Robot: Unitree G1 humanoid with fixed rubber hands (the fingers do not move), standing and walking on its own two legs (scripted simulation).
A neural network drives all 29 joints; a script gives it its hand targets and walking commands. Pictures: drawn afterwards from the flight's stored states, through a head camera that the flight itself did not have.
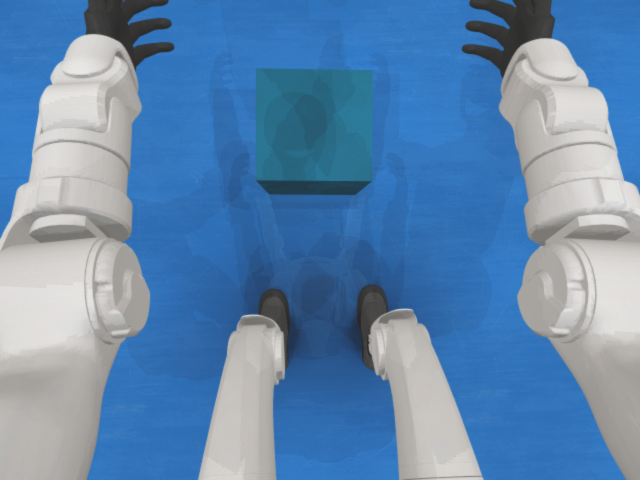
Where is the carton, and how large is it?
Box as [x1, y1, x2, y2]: [256, 68, 372, 194]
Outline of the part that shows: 256,68 256,180 269,193 355,194 371,181 372,70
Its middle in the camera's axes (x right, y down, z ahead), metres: -0.01 -0.21 +0.83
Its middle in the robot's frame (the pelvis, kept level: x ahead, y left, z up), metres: +0.56 +0.01 -0.53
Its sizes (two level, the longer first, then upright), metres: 0.210 0.200 0.250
